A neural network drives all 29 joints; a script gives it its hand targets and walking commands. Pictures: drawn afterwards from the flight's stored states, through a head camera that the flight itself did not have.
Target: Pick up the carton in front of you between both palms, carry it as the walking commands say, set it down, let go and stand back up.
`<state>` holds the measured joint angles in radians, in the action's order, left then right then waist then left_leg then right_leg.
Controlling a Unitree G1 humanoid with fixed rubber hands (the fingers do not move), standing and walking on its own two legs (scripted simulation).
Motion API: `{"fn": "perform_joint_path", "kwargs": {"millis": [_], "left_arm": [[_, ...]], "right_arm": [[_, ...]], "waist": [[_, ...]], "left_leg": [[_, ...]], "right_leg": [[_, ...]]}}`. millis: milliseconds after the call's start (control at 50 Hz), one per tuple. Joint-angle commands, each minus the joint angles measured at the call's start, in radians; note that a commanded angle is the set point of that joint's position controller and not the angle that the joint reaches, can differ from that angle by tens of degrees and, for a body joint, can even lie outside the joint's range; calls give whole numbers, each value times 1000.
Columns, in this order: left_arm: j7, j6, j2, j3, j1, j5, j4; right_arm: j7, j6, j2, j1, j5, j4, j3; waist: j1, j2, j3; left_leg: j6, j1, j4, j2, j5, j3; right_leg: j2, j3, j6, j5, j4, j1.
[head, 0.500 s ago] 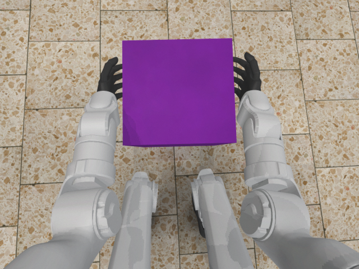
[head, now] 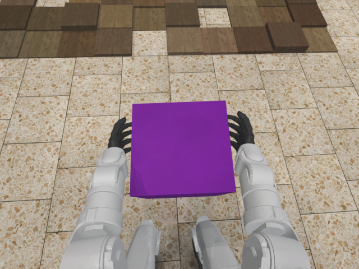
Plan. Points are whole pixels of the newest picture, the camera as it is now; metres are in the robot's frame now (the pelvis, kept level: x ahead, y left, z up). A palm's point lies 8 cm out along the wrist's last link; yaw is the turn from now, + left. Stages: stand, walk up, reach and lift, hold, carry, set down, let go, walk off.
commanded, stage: reach and lift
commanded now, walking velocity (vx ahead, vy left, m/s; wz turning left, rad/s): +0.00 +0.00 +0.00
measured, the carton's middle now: (180, 157) +0.38 -0.01 -0.11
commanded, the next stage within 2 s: hold in 1.54 s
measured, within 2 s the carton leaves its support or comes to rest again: neither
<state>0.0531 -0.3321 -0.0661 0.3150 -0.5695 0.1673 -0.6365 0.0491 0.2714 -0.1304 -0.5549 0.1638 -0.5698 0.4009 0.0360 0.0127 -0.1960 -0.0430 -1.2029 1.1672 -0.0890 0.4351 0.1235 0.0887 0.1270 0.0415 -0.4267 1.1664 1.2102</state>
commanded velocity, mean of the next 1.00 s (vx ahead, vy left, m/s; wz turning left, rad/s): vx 0.00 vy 0.00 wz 0.00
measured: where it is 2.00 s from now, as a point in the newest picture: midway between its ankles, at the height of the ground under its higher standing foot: (175, 268)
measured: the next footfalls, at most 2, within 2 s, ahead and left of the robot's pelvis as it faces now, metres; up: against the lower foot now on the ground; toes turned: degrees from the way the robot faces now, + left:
none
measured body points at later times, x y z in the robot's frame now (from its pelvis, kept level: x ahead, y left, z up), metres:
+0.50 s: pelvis +0.05 +0.00 +0.10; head +0.04 +0.00 +0.55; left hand +0.35 +0.14 +0.09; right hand +0.35 -0.16 +0.11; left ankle +0.05 +0.13 -0.63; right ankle +0.06 -0.13 -0.63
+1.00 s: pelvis +0.04 +0.00 +0.11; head +0.03 +0.00 +0.56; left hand +0.35 +0.15 +0.12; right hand +0.35 -0.15 +0.13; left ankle +0.05 +0.13 -0.63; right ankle +0.06 -0.13 -0.63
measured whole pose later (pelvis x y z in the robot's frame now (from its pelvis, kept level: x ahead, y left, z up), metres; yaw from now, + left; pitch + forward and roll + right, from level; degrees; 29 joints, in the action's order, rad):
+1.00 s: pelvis +0.04 +0.00 +0.11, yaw +0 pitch -3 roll +0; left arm 0.01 -0.64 -0.15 0.27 -0.31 0.28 -0.36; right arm 0.00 0.58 -0.17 -0.33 0.29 -0.36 0.29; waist 0.01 0.00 0.01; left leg -0.02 -0.18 0.45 -0.04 0.22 0.14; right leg 0.05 0.15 0.01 -0.22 0.46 0.19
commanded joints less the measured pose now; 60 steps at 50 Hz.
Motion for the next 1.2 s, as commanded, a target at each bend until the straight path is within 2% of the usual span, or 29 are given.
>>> {"fn": "perform_joint_path", "kwargs": {"millis": [0,40,140,200,220,240,280,300,340,400,480,500,520,560,640,720,740,780,840,860,880,980,1000,1020,1080,1120,1140,1160,1180], "left_arm": [[-252,61,-1041,-583,-658,-131,161],[-265,1,-1027,-479,-481,-84,-13],[-285,-28,-1041,-535,-442,-81,68],[-275,-28,-1029,-563,-418,-124,176],[-270,-37,-1008,-583,-380,-137,160],[-272,-49,-1001,-591,-331,-131,176],[-271,-60,-1060,-644,-369,-186,245],[-272,-72,-1100,-684,-350,-208,273],[-260,-102,-1060,-720,-304,-199,325],[-259,-137,-1013,-640,-251,-169,289],[-273,-203,-1009,-658,-135,-149,287],[-278,-220,-994,-629,-152,-141,285],[-280,-220,-983,-670,-213,-142,420],[-269,-247,-962,-617,-237,-153,364],[-287,-270,-990,-550,-275,-119,271],[-313,-267,-1031,-619,-338,-156,289],[-312,-249,-999,-590,-399,-127,337],[-321,-244,-1038,-602,-358,-148,309],[-305,-234,-1017,-590,-354,-131,327],[-308,-227,-1023,-621,-424,-151,361],[-303,-226,-1008,-633,-382,-135,367],[-299,-261,-1013,-584,-285,-127,286],[-298,-261,-1025,-603,-319,-149,310],[-303,-258,-1001,-588,-318,-131,358],[-305,-293,-1003,-583,-232,-134,313],[-294,-288,-987,-628,-283,-159,388],[-293,-294,-973,-586,-221,-120,367],[-293,-290,-984,-590,-251,-122,416],[-294,-294,-1001,-623,-179,-131,443]], "right_arm": [[-249,67,-1116,-436,-95,-127,-628],[-245,96,-1032,-370,-47,-139,-585],[-253,130,-1085,-248,-31,-153,-606],[-258,132,-1044,-198,-65,-115,-598],[-250,146,-1037,-139,-41,-111,-605],[-254,152,-1018,-136,-66,-69,-606],[-257,160,-1047,-196,-97,31,-670],[-266,168,-1033,-145,-87,39,-684],[-277,198,-1060,-74,-99,28,-694],[-284,229,-1007,-121,-128,73,-699],[-290,298,-1055,-114,-161,160,-770],[-294,307,-1008,-85,-135,153,-745],[-297,331,-1036,-44,-108,119,-731],[-292,348,-968,8,-78,78,-650],[-300,332,-991,-181,-83,134,-628],[-307,336,-1015,-195,-85,104,-619],[-304,336,-1055,-261,-96,87,-615],[-295,334,-1060,-206,-87,125,-644],[-295,331,-1066,-133,-73,34,-625],[-303,311,-1098,-240,-85,128,-659],[-302,314,-1076,-222,-103,91,-672],[-303,344,-997,-161,-91,97,-645],[-297,343,-1019,-181,-95,150,-661],[-295,355,-1025,-173,-72,114,-647],[-294,373,-1000,-90,-85,152,-669],[-292,373,-1016,-88,-102,138,-667],[-297,375,-1009,-99,-107,175,-674],[-305,369,-1019,-154,-106,183,-665],[-313,373,-1055,-130,-134,251,-725]], "waist": [[-20,6,-626],[-67,4,-412],[-10,-7,-350],[-24,-11,-397],[27,-6,-343],[-29,-47,-355],[-10,27,-360],[48,-6,-359],[-11,-75,-307],[-14,-30,-220],[-88,47,-122],[-58,-37,-86],[-41,37,-124],[-12,-18,44],[-51,-23,54],[6,-25,7],[-53,-35,-40],[-13,-5,-65],[-29,-16,-96],[-8,11,-158],[-45,-24,-133],[-51,-19,-46],[-5,17,-72],[-51,15,-69],[-7,0,-38],[-24,8,-56],[-43,-64,-23],[-57,-1,-71],[-90,-30,-63]], "left_leg": [[32,494,-233,-59,-184,-91],[38,473,-323,-63,-103,-105],[38,629,-428,-46,-245,-70],[30,766,-463,-37,-382,-62],[22,788,-508,-31,-422,-51],[27,855,-536,-26,-457,-65],[30,912,-583,-17,-380,-61],[18,962,-602,-23,-430,-34],[8,945,-658,-18,-487,-43],[13,1001,-708,-12,-417,-47],[42,1043,-776,6,-475,-34],[33,1022,-794,-14,-389,-63],[33,1071,-803,-8,-380,-56],[35,1083,-815,1,-362,-54],[42,1064,-820,2,-231,-65],[18,1076,-796,4,-255,-67],[33,1082,-776,-3,-237,-76],[40,1098,-780,-9,-310,-58],[41,1090,-770,-6,-316,-70],[38,1118,-768,-8,-352,-68],[33,1077,-774,-8,-359,-69],[27,1078,-797,-17,-305,-77],[29,1110,-788,-10,-363,-68],[38,1085,-813,-11,-353,-65],[29,1136,-821,-18,-400,-59],[32,1154,-805,1,-388,-55],[27,1142,-831,-15,-430,-62],[23,1188,-829,-8,-486,-48],[40,1146,-855,-15,-452,-54]], "right_leg": [[60,-95,-5,213,-239,-511],[41,-76,-10,126,-322,-510],[20,-43,-23,313,-431,-665],[16,-38,-30,383,-490,-782],[12,-36,-27,440,-513,-807],[17,-42,-17,457,-536,-835],[27,-64,-8,369,-567,-900],[33,-59,-30,412,-601,-933],[14,-38,-31,485,-631,-1006],[10,-48,-21,425,-699,-1054],[25,-62,5,433,-764,-1088],[3,-48,0,412,-776,-1108],[17,-57,5,409,-784,-1100],[21,-66,-9,376,-797,-1041],[-3,-49,-20,248,-799,-1046],[17,-63,-35,261,-792,-1071],[-6,-42,-33,257,-784,-1100],[3,-43,-21,359,-772,-1121],[6,-60,-18,365,-756,-1127],[16,-50,-16,389,-750,-1122],[5,-56,-14,403,-757,-1152],[12,-66,-19,326,-779,-1146],[10,-58,-23,401,-775,-1150],[12,-51,-15,390,-792,-1158],[2,-39,-17,439,-817,-1162],[4,-53,-22,398,-804,-1164],[-9,-55,-21,461,-826,-1142],[18,-67,-19,466,-823,-1144],[22,-64,-7,483,-810,-1186]]}}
